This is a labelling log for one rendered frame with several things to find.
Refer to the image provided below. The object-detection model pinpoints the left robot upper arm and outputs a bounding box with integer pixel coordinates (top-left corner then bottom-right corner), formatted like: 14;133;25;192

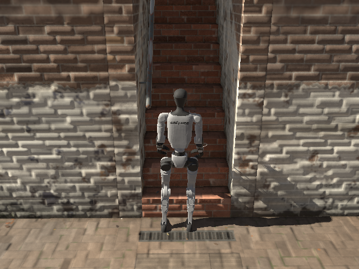
157;113;168;143

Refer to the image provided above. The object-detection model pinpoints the robot left hand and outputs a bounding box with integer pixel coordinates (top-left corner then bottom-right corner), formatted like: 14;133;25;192
157;145;170;155

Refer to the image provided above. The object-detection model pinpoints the robot right forearm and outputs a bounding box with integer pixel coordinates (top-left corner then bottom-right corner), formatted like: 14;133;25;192
196;137;204;152

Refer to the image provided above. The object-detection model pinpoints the right robot upper arm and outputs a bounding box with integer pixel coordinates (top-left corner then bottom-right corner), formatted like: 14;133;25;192
192;113;202;144

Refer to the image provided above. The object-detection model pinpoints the left robot shin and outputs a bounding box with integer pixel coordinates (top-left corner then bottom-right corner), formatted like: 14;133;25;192
161;188;169;225

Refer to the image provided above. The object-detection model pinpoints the robot left forearm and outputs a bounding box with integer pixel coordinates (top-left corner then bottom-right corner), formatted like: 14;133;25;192
156;135;164;150

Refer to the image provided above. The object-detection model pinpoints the robot right hand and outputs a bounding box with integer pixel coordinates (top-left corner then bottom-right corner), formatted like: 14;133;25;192
191;149;204;158

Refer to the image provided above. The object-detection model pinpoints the robot head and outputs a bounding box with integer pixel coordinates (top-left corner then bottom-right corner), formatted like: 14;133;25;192
171;89;189;116

